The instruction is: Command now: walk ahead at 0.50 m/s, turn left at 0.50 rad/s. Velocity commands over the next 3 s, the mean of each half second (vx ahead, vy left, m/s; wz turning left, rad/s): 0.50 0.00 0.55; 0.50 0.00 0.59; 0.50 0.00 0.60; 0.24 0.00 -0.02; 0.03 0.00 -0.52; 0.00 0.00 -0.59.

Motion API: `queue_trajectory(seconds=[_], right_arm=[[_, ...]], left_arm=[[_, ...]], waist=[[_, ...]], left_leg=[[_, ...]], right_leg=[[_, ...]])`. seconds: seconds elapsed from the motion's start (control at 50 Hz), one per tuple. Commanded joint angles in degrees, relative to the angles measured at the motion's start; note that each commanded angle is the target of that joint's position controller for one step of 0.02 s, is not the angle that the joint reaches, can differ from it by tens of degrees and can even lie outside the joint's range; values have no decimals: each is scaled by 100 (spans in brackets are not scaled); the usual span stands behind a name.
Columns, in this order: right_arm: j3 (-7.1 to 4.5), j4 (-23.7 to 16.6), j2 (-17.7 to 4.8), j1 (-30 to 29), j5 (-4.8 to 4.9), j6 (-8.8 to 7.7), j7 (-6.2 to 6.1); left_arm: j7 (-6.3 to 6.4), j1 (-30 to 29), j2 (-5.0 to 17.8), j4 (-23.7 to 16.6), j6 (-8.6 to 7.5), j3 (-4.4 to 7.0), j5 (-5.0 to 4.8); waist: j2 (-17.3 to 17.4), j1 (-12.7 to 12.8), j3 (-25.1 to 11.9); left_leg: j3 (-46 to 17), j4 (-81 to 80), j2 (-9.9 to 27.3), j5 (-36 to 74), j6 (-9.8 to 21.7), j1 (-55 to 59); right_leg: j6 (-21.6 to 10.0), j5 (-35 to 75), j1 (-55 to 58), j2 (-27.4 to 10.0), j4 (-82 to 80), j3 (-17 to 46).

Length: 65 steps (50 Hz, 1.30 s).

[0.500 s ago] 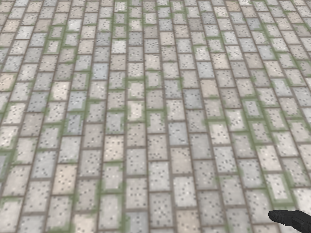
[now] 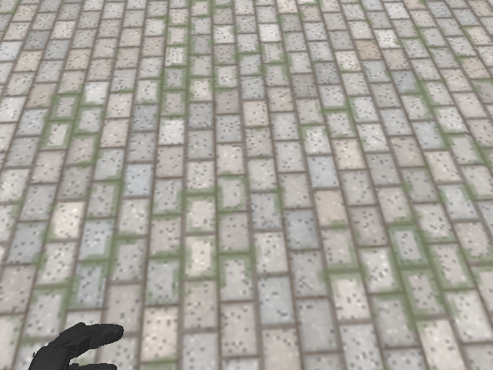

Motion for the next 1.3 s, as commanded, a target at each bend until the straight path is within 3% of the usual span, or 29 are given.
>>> queue_trajectory(seconds=[0.02, 0.04, 0.06, 0.08, 0.14, 0.24, 0.32, 0.4, 0.46, 0.5, 0.52, 0.54, 0.56, 0.58, 0.6, 0.62, 0.64, 0.72, 0.82, 0.92, 0.98, 1.0, 1.02, 1.04, 1.06, 1.08, 1.12, 1.18, 1.3], right_arm=[[100, -681, 53, 604, 107, -154, 2], [-53, -559, -603, 211, 243, -153, -14], [-124, -676, -823, -340, 231, -120, -19], [-125, -686, -750, -534, 156, -80, -32], [-121, -707, -410, -539, 129, 45, 24], [-52, -991, -194, -1077, 75, 98, 79], [25, -1201, -76, -1781, 76, 30, 248], [36, -1494, -97, -2337, 86, 43, 379], [-110, -1551, -388, -2032, 52, 92, 413], [-416, -1149, -887, -485, 76, 142, 332], [-574, -970, -1383, 231, 123, 213, 202], [-560, -1157, -1805, -142, 125, 111, 222], [-406, -1240, -1239, -72, 96, -3, 282], [-324, -1180, -1012, -279, 50, -95, 297], [-277, -1197, -879, -617, 58, -136, 294], [-229, -1254, -729, -966, 32, -138, 273], [-179, -1335, -623, -1149, -38, -143, 243], [-212, -1238, -774, -1034, -7, -180, 105], [-241, -1000, -873, -606, 39, -113, -3], [-239, -793, -798, -329, 89, -38, -42], [-211, -816, -683, -487, 65, 31, -44], [-97, -894, -391, -519, 15, 21, -13], [15, -1000, -25, 84, 43, -8, -18], [38, -1061, -229, 425, 177, -56, -24], [-91, -962, -766, -10, 209, -36, -28], [-134, -1048, -905, -556, 139, -2, -25], [-157, -1142, -726, -914, 47, 29, 5], [-87, -1182, -336, -863, 107, 116, 57], [-6, -1377, -178, -1518, 77, 59, 185]], left_arm=[[50, 2183, 1692, 189, 52, 538, 68], [50, 1929, 1086, 114, 61, 397, 0], [73, 1587, 827, 80, 71, 325, -26], [67, 1294, 697, 77, 66, 282, 25], [110, 1000, 510, 196, -2, 276, 88], [172, 1171, 810, 421, -46, 395, 48], [220, 1310, 982, 490, 44, 437, 13], [234, 1629, 1171, 629, 197, 500, -99], [275, 1572, 1410, 614, 325, 577, -190], [316, 1456, 1349, 557, 396, 544, -214], [310, 1672, 894, 448, 360, 378, 27], [239, 2002, 293, 97, 185, 168, 121], [170, 1240, 897, 27, -6, 277, -121], [136, 876, 1031, -134, -116, 314, -269], [174, 908, 945, -62, -166, 292, -176], [205, 970, 957, 4, -161, 320, -29], [192, 1094, 977, 36, -98, 345, 4], [205, 875, 716, -70, 100, 300, 103], [136, -183, 473, -378, 58, 189, 38], [25, -422, 726, -535, -52, 272, -35], [63, 445, 934, -334, -128, 413, -21], [101, 1189, 1157, -242, -160, 497, 72], [146, 1964, 1613, -160, -128, 605, 170], [79, 2166, 1514, 6, -61, 604, 33], [98, 1850, 965, -117, -26, 467, -33], [134, 1561, 758, -159, 34, 402, -7], [163, 1190, 552, -99, 64, 317, 72], [173, 1185, 574, 39, -13, 342, 29], [195, 1267, 906, 233, 11, 440, 12]], waist=[[-2153, 801, -2230], [-1179, 932, -1505], [-714, 935, -814], [-357, 784, -475], [-607, 516, -173], [-282, 577, 77], [-173, 831, 262], [-152, 952, 436], [-397, 583, 55], [-257, -299, -772], [725, -413, -1244], [1718, 286, -1861], [844, -200, -1918], [669, -136, -1113], [201, 136, -731], [152, 358, -500], [304, 526, -448], [272, 567, -232], [475, 150, 11], [625, 126, 13], [824, 599, -295], [575, 952, -987], [-668, 898, -1948], [-1877, 784, -2169], [-1009, 920, -1324], [-540, 947, -717], [-378, 707, -94], [-527, 581, 8], [-277, 720, 101]], left_leg=[[-83, 3891, -248, -843, 51, -3646], [-401, 4501, 143, -476, 41, -4156], [-192, 4489, 356, 50, 55, -4244], [-116, 4315, 585, 482, 35, -3988], [-53, 3791, 901, 1030, 3, -3393], [34, 2712, 966, 1944, -110, -3835], [476, 1455, 857, 2823, -50, -3599], [763, 790, 725, 2608, 132, -3611], [1172, 665, 254, 1775, 453, -2813], [1260, 220, -210, 1955, 844, -608], [-227, 159, 703, 1982, 1202, 1098], [-3630, -708, 1911, 485, 2293, 2413], [-3905, -1310, 2023, 123, 2146, 2369], [-3097, -1384, 1872, 614, 1907, 1746], [-2436, -1356, 1607, 1284, 1713, 948], [-1937, -1404, 1378, 1901, 1590, 282], [-1694, -1519, 1242, 2299, 1555, -126], [-1083, -1728, 971, 3143, 1591, -900], [-814, -1629, 622, 2390, 1176, -1234], [-1530, -943, 934, 2126, 1054, -567], [-1689, -132, 775, 2820, 834, -501], [-1382, 1066, 453, 2670, 634, -950], [-632, 3032, -304, 850, 184, -2618], [-439, 4244, -296, -776, 36, -3971], [-535, 4700, 76, -307, -26, -4362], [-274, 4673, 284, 162, -43, -4316], [-191, 4137, 624, 708, -31, -3928], [1, 3704, 806, 974, -48, -3667], [257, 2042, 826, 2494, -112, -3782]], right_leg=[[-1401, -1904, 4886, -2389, -1018, 4210], [-1207, -2949, 4332, -2236, -1345, 4010], [-1003, -2549, 3589, -2081, -1405, 3062], [-942, -1714, 2896, -1845, -1482, 2369], [-914, -493, 2024, -1445, -1853, 1099], [-1072, 535, 2148, -1490, -2158, 106], [-938, 837, 2325, -1378, -2200, -653], [-815, 1278, 2977, -1570, -1980, -983], [-644, 3699, 3341, -1602, -941, -1267], [-376, 4045, 2611, -1321, 1203, -1511], [-108, 1105, 1005, -981, 3068, -1498], [151, -3090, -1220, 224, 4725, -537], [51, -2869, -1827, 29, 5077, 391], [-75, -2259, -2137, -197, 4815, 332], [-96, -1781, -1815, -446, 4334, 352], [-38, -1480, -1427, -597, 3851, 371], [12, -1268, -1081, -690, 3664, 415], [383, -589, -893, -553, 2672, 218], [465, 1011, -415, -134, 631, 164], [234, 695, -219, -19, -45, 420], [-94, 149, 949, 63, -358, 213], [-409, 100, 2311, -496, -211, 651], [-1133, -554, 4449, -1813, -315, 2623], [-1613, -2105, 4972, -2495, -1000, 4690], [-1369, -2858, 4299, -2282, -1221, 4124], [-1119, -2435, 3523, -2034, -1268, 3151], [-961, -1190, 2361, -1568, -1539, 1955], [-1010, -361, 1939, -1403, -1910, 1033], [-981, 801, 2234, -1306, -2091, -231]])
Next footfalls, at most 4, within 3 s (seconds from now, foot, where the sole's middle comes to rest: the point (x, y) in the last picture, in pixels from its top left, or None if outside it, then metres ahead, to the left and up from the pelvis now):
0.50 left None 0.40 0.18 -0.76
1.00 right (191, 277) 0.75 0.13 -0.76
1.52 left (57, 283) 0.76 0.52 -0.76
2.00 right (69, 210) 1.02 0.52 -0.76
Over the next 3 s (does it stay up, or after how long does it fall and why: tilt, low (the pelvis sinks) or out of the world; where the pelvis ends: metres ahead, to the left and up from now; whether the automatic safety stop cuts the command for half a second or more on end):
stays up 0.89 0.53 0.02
